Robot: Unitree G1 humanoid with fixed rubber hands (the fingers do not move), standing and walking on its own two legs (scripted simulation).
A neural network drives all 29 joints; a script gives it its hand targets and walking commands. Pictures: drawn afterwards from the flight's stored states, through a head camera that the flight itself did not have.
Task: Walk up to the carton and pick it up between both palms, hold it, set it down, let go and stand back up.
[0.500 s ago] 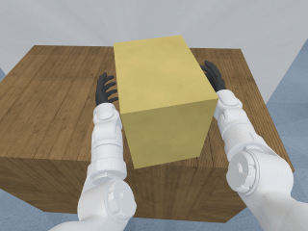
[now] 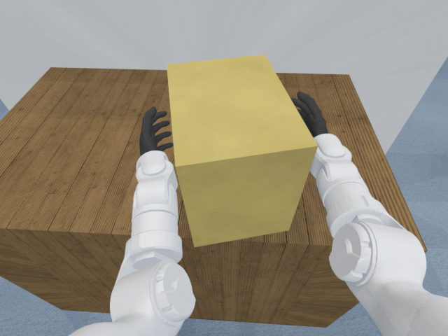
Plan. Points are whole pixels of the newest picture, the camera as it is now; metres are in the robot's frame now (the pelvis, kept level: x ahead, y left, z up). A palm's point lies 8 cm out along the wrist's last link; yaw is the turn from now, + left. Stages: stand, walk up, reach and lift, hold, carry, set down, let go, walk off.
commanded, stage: reach and lift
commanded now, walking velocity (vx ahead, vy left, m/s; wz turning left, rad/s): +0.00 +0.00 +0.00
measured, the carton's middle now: (229, 150) +0.45 +0.09 +0.08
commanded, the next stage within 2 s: none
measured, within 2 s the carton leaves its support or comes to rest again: leaves its support in 0.48 s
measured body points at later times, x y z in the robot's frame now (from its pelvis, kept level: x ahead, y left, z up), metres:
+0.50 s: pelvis -0.01 +0.00 +0.00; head -0.01 +0.00 +0.45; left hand +0.37 +0.23 +0.14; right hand +0.45 -0.06 +0.15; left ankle +0.05 +0.15 -0.74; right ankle -0.06 -0.10 -0.74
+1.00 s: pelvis -0.02 +0.00 +0.00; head -0.06 +0.02 +0.45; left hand +0.37 +0.23 +0.19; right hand +0.42 -0.06 +0.19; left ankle +0.05 +0.15 -0.74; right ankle -0.06 -0.10 -0.74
